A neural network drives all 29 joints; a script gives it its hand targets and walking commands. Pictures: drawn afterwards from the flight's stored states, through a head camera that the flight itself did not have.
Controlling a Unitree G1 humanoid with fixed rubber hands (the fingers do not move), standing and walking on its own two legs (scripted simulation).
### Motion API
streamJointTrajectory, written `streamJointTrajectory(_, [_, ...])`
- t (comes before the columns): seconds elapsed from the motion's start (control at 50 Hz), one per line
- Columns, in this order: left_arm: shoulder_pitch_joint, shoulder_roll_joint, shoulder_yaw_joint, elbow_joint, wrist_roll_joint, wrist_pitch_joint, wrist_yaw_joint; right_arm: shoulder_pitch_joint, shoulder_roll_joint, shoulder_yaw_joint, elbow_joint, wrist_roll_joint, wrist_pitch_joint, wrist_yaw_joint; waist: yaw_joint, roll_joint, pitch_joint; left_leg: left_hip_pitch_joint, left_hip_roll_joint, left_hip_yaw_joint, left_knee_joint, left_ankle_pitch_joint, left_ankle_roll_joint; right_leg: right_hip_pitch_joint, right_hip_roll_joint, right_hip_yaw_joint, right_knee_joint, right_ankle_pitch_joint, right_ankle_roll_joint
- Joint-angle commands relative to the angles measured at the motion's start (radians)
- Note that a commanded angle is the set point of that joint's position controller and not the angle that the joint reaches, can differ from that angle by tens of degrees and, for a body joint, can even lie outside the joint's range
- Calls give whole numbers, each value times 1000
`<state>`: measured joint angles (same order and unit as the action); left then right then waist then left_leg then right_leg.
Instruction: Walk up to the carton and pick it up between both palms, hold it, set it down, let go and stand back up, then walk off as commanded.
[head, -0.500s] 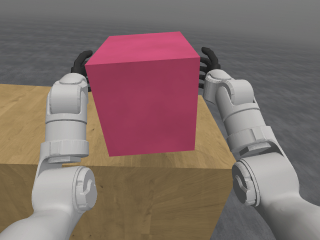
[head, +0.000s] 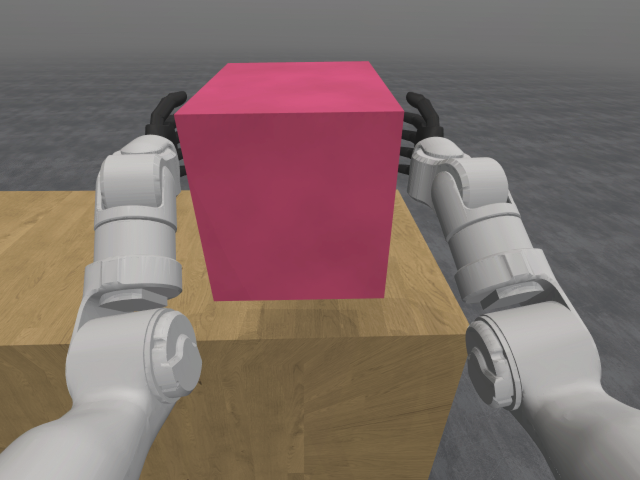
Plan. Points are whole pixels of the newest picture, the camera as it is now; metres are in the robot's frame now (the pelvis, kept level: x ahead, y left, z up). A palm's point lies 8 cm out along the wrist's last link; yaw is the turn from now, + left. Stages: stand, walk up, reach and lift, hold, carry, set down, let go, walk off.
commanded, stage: hold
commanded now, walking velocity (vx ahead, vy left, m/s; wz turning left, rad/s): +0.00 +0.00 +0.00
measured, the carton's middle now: (298, 169) +0.43 +0.02 +0.28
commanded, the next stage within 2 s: none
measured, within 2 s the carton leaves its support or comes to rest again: neither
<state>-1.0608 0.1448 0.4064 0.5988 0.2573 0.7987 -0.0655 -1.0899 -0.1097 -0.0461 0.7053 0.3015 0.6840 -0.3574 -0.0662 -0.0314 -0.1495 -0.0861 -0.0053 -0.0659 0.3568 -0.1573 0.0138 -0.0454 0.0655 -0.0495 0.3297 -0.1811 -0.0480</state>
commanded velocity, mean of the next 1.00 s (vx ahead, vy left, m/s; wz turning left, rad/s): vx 0.00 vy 0.00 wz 0.00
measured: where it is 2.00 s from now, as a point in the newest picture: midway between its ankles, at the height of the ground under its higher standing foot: outside the picture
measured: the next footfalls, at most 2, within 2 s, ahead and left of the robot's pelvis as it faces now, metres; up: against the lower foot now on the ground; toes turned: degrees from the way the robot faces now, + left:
none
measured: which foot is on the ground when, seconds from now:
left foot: down 0.00-1.00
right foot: down 0.00-1.00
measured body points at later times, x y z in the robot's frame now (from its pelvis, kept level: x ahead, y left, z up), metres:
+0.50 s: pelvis +0.00 +0.02 +0.00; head -0.11 +0.02 +0.44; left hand +0.37 +0.17 +0.34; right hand +0.37 -0.13 +0.32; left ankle +0.03 +0.14 -0.75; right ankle +0.01 -0.06 -0.75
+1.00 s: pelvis +0.00 +0.02 +0.00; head -0.10 +0.04 +0.44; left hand +0.38 +0.19 +0.30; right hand +0.38 -0.11 +0.33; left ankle +0.03 +0.14 -0.75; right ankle +0.01 -0.06 -0.75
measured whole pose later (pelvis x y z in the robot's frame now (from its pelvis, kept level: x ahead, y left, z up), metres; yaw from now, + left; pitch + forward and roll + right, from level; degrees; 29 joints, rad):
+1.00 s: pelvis +0.00 +0.02 +0.00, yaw +0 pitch -6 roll +0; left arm -0.95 0.14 0.31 0.43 0.22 0.87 -0.04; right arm -1.10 -0.12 -0.05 0.71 0.31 0.70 -0.33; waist -0.07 -0.05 -0.16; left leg -0.09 -0.02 -0.07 0.36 -0.17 -0.01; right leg -0.05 0.05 -0.05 0.33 -0.18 -0.05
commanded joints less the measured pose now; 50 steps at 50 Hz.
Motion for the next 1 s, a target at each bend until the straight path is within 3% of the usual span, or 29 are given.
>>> streamJointTrajectory(0.0, [-731,-595,-386,-303,-207,-10,-165,-722,567,226,-329,229,-34,147,-88,151,-367,50,-44,25,-15,165,-54,116,-55,77,-47,411,120])
streamJointTrajectory(0.02, [-761,-619,-409,-341,-217,0,-160,-755,530,217,-325,236,-36,157,-70,200,-368,37,-27,8,-21,181,-75,104,-39,66,-33,366,99])
streamJointTrajectory(0.04, [-735,-618,-402,-252,-185,9,-165,-696,502,170,-206,207,-23,161,-94,225,-248,29,-16,0,-38,130,-88,66,-37,59,-52,296,83])
streamJointTrajectory(0.06, [-758,-625,-433,-362,-209,17,-169,-689,508,168,-251,219,-23,162,-115,246,-294,50,-18,4,-27,204,-104,111,-22,59,-48,340,69])
streamJointTrajectory(0.08, [-771,-628,-427,-309,-204,19,-167,-705,483,138,-210,209,-18,173,-112,248,-249,22,-16,0,-41,136,-110,80,-18,52,-63,233,60])
streamJointTrajectory(0.1, [-773,-638,-457,-353,-227,10,-168,-735,527,178,-275,224,-32,175,-102,207,-304,38,-18,0,-26,182,-94,111,-26,64,-59,297,62])
streamJointTrajectory(0.12, [-802,-661,-489,-380,-255,8,-164,-757,481,125,-279,210,-31,179,-154,223,-304,31,-12,-14,-27,163,-107,90,-17,55,-60,270,53])
streamJointTrajectory(0.14, [-812,-654,-476,-306,-245,4,-165,-764,481,105,-229,186,-29,184,-150,211,-248,-10,-12,-16,-45,88,-102,67,-17,58,-72,192,53])
streamJointTrajectory(0.18, [-867,-705,-537,-438,-300,-22,-141,-826,537,145,-336,197,-56,198,-130,193,-409,27,4,-24,-30,163,-96,81,-3,50,-45,263,43])
streamJointTrajectory(0.24, [-843,-728,-527,-421,-304,-27,-114,-856,567,177,-332,216,-70,217,-91,184,-450,64,3,-24,-7,223,-97,71,1,50,-41,262,45])
streamJointTrajectory(0.3, [-830,-730,-483,-222,-297,-35,-119,-845,508,95,-199,147,-69,226,-134,147,-266,-39,13,-32,-69,20,-74,10,-1,49,-72,125,41])
streamJointTrajectory(0.34, [-805,-690,-400,-160,-226,-26,-125,-833,511,86,-105,131,-67,246,-94,134,-199,-104,20,-27,-106,-63,-58,27,-3,52,-71,66,45])
streamJointTrajectory(0.36, [-771,-652,-333,-67,-195,-23,-141,-819,529,87,-63,118,-61,250,-88,67,-127,-128,17,-13,-123,-111,-29,40,-18,57,-79,37,53])
streamJointTrajectory(0.4, [-704,-626,-295,-42,-193,-8,-151,-908,531,113,-181,120,-73,247,-47,9,-210,-104,-1,5,-107,-39,-13,67,-12,63,-86,70,53])
streamJointTrajectory(0.44, [-702,-573,-256,54,-177,-16,-172,-906,539,112,-162,104,-78,240,-49,-44,-167,-101,-11,14,-103,-78,9,35,-34,72,-115,20,64])
streamJointTrajectory(0.48, [-740,-580,-267,-63,-201,-22,-162,-982,599,166,-276,129,-93,235,-7,-66,-298,-75,-25,27,-81,9,13,76,-29,72,-110,72,71])
streamJointTrajectory(0.5, [-749,-576,-236,-27,-178,-35,-150,-970,602,180,-219,130,-89,235,17,-29,-260,-85,-29,32,-93,-22,11,56,-42,72,-109,37,75])
streamJointTrajectory(0.52, [-744,-584,-252,1,-195,-46,-158,-971,623,180,-228,133,-92,226,5,-81,-247,-81,-23,26,-84,10,19,45,-30,71,-109,60,75])
streamJointTrajectory(0.56, [-769,-568,-253,-13,-203,-40,-158,-942,617,154,-213,124,-82,216,-20,-64,-247,-74,-34,34,-88,-16,15,49,-29,73,-113,61,81])
streamJointTrajectory(0.6, [-735,-564,-255,-66,-198,-40,-150,-944,658,223,-272,159,-87,209,18,-56,-297,-58,-34,29,-68,44,17,81,-47,77,-96,153,101])
streamJointTrajectory(0.66, [-717,-582,-319,-154,-221,-38,-158,-878,620,227,-329,190,-73,184,-37,-26,-359,-21,-43,18,-36,152,-8,149,-43,82,-61,372,114])
streamJointTrajectory(0.68, [-709,-580,-336,-250,-217,-23,-147,-868,617,268,-336,226,-67,186,-5,15,-392,8,-42,17,-28,214,-22,178,-24,71,-44,417,106])
streamJointTrajectory(0.72, [-674,-539,-283,-163,-175,-12,-158,-806,614,261,-275,223,-47,175,-7,-4,-338,14,-43,19,-31,180,-16,176,-39,86,-58,440,117])
streamJointTrajectory(0.74, [-667,-585,-326,-229,-191,-11,-159,-802,579,260,-321,235,-46,172,-39,36,-345,26,-45,21,-19,233,-34,186,-27,75,-39,477,109])
streamJointTrajectory(0.78, [-700,-608,-351,-291,-200,-6,-151,-798,586,258,-312,254,-37,173,-22,73,-374,50,-37,15,-15,271,-48,178,-10,74,-40,441,98])
streamJointTrajectory(0.84, [-815,-635,-465,-443,-271,-10,-147,-760,563,206,-330,246,-39,165,-115,151,-428,76,-34,1,13,317,-80,153,-11,69,-33,486,80])
streamJointTrajectory(0.86, [-832,-670,-491,-523,-278,-1,-132,-799,563,223,-374,280,-44,178,-85,222,-503,99,-22,-3,28,393,-104,170,1,66,-13,487,67])
streamJointTrajectory(0.96, [-831,-691,-542,-550,-283,7,-98,-700,510,185,-251,256,-25,212,-107,260,-392,116,5,-26,18,323,-133,54,4,53,-45,310,52])
streamJointTrajectory(0.98, [-829,-655,-465,-376,-237,16,-111,-710,505,137,-163,208,-16,216,-115,215,-251,41,-8,-9,-16,164,-110,19,-6,50,-69,199,60])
